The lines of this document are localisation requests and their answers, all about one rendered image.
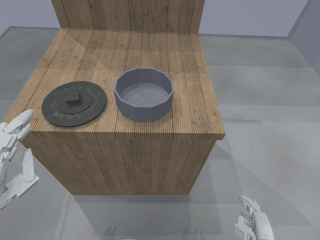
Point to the knob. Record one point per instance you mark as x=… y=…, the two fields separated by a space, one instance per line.
x=73 y=97

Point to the robot left hand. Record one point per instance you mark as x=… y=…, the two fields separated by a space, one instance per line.
x=10 y=136

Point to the table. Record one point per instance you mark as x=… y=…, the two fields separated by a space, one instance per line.
x=113 y=155

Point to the pot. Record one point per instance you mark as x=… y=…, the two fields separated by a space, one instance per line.
x=143 y=94

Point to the robot right hand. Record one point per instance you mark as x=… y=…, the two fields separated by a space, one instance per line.
x=255 y=227

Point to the lid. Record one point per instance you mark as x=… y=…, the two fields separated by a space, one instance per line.
x=92 y=103

